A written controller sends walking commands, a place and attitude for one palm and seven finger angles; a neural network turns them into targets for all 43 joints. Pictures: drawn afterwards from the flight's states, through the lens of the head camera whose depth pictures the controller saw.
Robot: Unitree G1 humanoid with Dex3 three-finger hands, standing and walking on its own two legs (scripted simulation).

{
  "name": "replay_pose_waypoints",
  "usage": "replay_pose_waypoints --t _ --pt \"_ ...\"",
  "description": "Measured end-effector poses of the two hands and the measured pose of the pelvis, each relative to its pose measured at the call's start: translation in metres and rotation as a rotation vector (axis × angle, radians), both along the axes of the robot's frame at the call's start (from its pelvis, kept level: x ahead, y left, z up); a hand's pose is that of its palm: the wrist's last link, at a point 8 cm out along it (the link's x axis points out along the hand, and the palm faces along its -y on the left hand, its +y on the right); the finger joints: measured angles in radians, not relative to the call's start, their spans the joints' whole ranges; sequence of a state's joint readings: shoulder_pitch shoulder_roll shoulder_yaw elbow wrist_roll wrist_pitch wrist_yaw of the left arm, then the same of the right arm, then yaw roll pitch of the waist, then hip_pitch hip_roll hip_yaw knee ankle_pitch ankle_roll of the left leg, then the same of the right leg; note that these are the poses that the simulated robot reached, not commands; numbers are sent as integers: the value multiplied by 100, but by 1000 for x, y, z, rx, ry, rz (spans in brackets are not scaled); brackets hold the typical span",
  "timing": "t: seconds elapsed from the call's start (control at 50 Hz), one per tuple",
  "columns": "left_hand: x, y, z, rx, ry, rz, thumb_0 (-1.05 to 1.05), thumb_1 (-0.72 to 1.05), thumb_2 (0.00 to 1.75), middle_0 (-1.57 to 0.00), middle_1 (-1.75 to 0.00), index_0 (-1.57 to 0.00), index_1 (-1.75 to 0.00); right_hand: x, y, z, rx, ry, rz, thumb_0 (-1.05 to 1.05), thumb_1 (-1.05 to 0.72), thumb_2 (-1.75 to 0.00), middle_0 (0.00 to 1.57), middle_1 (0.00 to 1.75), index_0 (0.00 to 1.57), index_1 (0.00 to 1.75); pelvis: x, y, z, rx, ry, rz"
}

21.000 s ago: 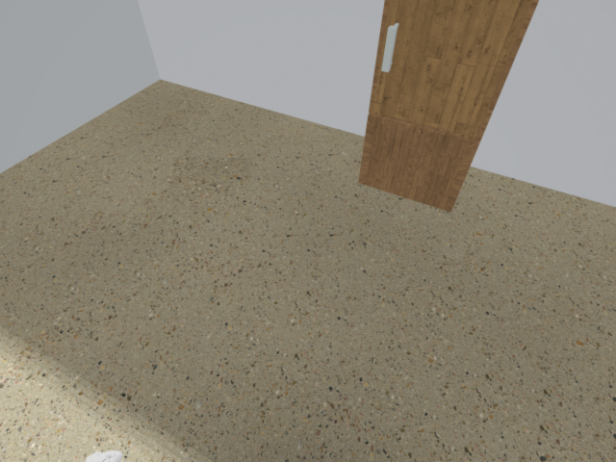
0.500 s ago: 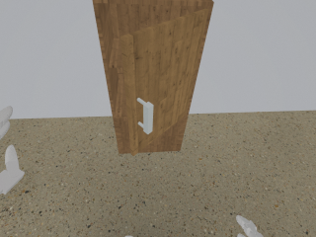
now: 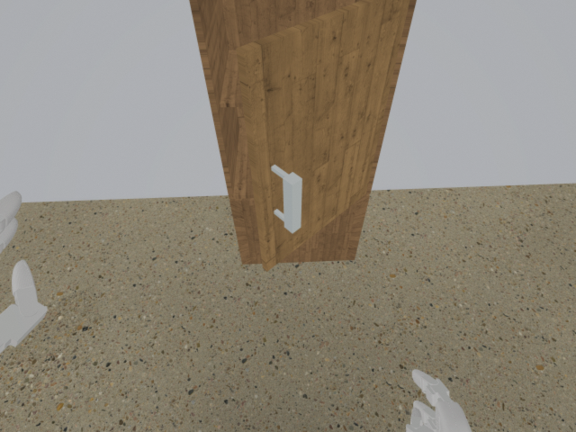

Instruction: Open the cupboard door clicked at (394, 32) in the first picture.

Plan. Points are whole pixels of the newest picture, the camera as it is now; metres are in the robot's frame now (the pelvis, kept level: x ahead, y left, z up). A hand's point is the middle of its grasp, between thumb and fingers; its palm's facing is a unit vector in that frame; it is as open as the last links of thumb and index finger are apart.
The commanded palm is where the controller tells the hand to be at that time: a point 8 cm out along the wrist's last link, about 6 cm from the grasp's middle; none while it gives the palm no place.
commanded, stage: let the arm hang, fingers relaxed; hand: left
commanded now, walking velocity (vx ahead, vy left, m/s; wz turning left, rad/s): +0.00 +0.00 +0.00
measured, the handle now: (284, 198) +0.57 +0.04 -0.06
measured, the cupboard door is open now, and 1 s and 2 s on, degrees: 41 41 41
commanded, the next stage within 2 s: look to check the result in 1.08 s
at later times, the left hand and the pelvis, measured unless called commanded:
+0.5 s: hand out of the picture -0.04 +0.21 -0.16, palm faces +0.09 -0.97 -0.21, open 7.2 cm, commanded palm none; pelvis +0.00 +0.03 +0.01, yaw +3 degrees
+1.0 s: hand out of the picture -0.02 +0.20 -0.17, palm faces +0.07 -0.99 -0.16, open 7.3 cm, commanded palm none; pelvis -0.01 +0.04 +0.01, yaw +1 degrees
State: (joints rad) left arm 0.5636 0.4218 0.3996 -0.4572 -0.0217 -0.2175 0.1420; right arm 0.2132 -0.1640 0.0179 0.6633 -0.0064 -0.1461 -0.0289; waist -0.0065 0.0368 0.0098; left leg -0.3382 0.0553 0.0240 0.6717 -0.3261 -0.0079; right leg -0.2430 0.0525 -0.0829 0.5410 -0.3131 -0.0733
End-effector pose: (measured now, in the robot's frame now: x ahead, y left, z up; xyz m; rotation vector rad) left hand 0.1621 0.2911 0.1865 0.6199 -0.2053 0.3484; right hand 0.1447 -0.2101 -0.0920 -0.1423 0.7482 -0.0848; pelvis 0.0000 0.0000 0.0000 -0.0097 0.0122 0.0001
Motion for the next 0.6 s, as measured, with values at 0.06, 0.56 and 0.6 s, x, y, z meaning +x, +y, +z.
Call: replay_pose_waypoints --t 0.06,0.56,0.6 --pt "14 12 -73 -126 279 64 1 89 90 -20 -30 -21 -30 3 -7 -19 9 87 25 1 -90 -90 21 30 21 30 2 5 -2 15 11 24" --pt "-217 -26 -315 -678 1575 441 0 93 90 -20 -30 -20 -30 -144 26 -44 -32 684 -47 1 -91 -90 20 30 20 30 1 33 12 2 -39 43" --pt "-217 -26 -314 -675 1573 441 0 92 90 -20 -30 -20 -30 -149 34 -47 -12 691 -48 1 -91 -90 20 30 20 30 0 35 12 4 -42 41"
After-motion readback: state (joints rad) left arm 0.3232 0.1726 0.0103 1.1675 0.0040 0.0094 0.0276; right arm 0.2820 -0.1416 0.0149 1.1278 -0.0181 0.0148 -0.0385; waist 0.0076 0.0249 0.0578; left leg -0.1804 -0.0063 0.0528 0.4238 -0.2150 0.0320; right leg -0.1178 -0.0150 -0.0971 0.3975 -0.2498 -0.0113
